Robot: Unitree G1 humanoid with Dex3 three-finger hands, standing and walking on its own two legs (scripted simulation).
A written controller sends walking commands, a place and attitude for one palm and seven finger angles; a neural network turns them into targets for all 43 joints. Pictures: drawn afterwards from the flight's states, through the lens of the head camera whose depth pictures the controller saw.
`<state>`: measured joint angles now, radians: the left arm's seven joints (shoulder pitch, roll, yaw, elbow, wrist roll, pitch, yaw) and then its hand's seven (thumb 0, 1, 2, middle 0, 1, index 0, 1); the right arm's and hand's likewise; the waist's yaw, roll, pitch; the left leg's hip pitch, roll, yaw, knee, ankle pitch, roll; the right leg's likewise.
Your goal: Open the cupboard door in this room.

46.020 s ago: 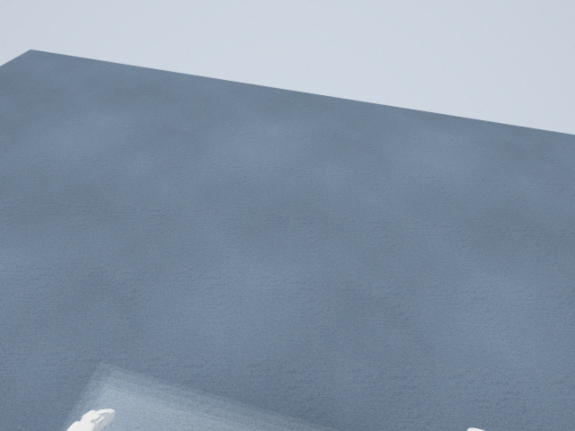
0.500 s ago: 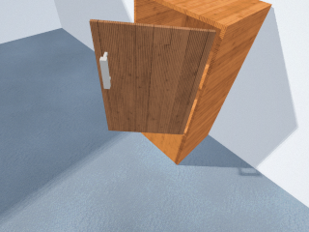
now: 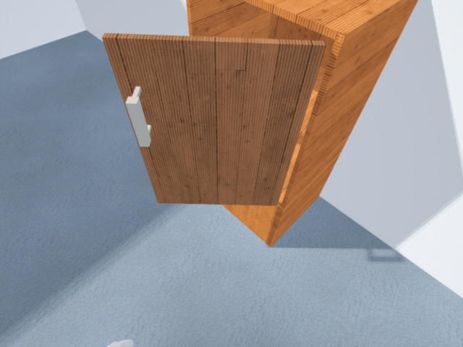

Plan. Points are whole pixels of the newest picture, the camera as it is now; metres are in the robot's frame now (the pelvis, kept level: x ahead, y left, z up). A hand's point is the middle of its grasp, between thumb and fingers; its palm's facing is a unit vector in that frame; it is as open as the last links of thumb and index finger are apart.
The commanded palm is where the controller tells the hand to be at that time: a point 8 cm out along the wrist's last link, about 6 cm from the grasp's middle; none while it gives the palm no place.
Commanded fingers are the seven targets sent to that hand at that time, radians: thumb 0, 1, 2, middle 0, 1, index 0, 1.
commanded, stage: come to a stop and stand still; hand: left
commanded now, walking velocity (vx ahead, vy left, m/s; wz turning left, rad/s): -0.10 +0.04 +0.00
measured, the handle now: (141, 117) +0.57 +0.23 +0.03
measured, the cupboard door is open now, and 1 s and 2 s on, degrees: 44 44 44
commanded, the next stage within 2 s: look again from close up in 1.60 s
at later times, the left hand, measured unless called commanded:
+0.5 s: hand out of the picture +0.00 +0.23 -0.16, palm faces -0.03 -0.96 -0.29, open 7.4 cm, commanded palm none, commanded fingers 0.00 0.90 0.90 -0.20 -0.30 -0.20 -0.30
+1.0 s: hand out of the picture -0.02 +0.17 -0.16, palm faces -0.04 -0.98 -0.20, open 7.3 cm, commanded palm none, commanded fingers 0.00 0.90 0.90 -0.20 -0.30 -0.20 -0.30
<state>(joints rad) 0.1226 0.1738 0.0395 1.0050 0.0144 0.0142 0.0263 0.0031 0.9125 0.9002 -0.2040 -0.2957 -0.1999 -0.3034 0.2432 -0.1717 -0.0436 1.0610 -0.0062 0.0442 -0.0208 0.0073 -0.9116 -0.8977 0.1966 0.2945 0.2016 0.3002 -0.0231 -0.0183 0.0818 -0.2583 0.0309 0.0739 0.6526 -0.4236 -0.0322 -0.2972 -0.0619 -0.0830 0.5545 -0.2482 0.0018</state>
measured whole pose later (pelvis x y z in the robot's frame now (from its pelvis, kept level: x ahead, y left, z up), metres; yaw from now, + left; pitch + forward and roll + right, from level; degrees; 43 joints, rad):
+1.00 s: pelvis -0.03 +0.00 +0.01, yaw -3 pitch +0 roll +1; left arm 0.29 0.14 -0.01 1.10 0.01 0.00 0.03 0.01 0.93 0.90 -0.20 -0.30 -0.20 -0.30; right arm 0.33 -0.14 0.00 1.08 -0.02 -0.01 -0.01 0.01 -0.91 -0.90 0.19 0.29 0.20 0.30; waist -0.01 0.01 0.04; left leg -0.23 0.03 0.13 0.45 -0.22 0.01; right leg -0.23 -0.02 -0.02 0.50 -0.27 -0.01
